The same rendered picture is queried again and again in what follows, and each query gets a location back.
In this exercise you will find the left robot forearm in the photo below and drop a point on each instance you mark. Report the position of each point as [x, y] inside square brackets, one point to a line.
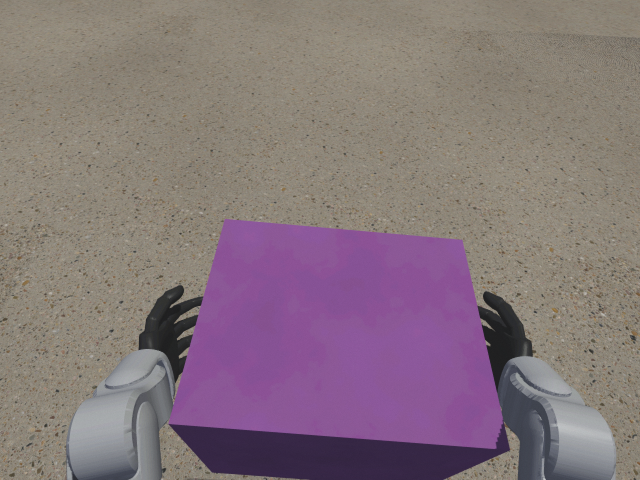
[115, 434]

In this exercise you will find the robot right hand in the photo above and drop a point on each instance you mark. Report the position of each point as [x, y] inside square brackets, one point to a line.
[507, 338]

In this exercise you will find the right robot forearm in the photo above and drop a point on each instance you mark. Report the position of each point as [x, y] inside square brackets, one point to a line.
[560, 438]

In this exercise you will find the robot left hand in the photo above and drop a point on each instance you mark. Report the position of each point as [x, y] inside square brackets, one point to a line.
[160, 331]

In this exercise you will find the carton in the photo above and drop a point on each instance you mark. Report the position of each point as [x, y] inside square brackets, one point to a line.
[333, 354]

